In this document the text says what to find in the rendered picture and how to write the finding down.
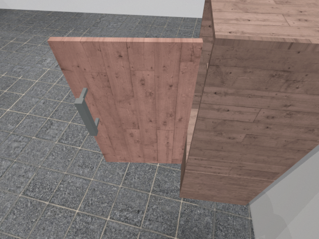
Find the cupboard door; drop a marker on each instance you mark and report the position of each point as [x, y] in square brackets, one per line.
[141, 89]

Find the handle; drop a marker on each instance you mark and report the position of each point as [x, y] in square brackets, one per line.
[85, 114]

